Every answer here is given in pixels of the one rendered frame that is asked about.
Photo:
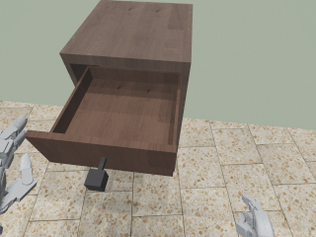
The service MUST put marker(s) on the handle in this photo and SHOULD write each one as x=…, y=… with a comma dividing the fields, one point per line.
x=97, y=179

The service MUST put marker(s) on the left robot hand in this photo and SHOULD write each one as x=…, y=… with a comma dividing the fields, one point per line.
x=10, y=139

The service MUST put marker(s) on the drawer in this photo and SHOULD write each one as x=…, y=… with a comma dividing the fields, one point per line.
x=129, y=116

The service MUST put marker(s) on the right robot hand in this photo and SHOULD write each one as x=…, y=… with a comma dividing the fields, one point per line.
x=258, y=223

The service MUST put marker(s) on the cabinet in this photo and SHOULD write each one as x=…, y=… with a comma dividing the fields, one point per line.
x=154, y=36

